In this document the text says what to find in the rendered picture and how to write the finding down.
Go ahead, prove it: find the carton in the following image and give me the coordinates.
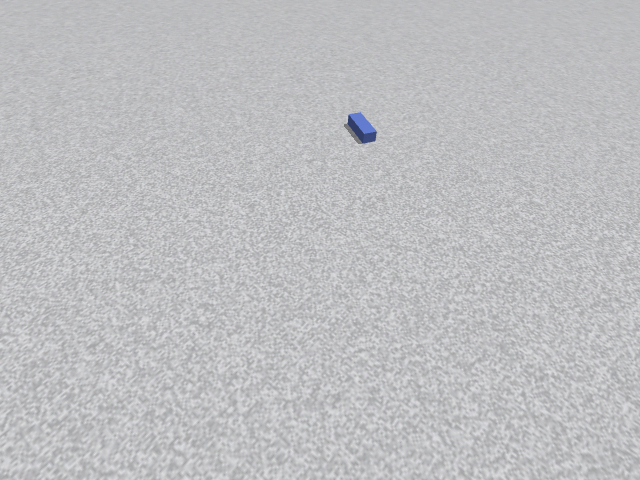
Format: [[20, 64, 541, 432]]
[[348, 112, 377, 144]]

